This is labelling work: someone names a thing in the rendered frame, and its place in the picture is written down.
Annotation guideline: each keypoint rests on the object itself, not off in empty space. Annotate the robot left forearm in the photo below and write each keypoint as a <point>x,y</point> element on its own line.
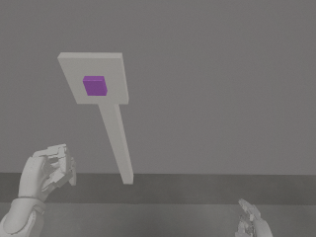
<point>24,219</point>

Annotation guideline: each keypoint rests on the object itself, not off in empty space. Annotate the panel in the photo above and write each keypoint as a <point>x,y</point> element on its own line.
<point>77,65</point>

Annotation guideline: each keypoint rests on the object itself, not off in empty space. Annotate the button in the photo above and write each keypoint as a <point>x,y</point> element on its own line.
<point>95,85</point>

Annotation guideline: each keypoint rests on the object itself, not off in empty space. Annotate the right robot hand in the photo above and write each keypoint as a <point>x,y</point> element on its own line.
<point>255,225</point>

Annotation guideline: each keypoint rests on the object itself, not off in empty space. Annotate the left robot hand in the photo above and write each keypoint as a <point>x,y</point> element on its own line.
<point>39,178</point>

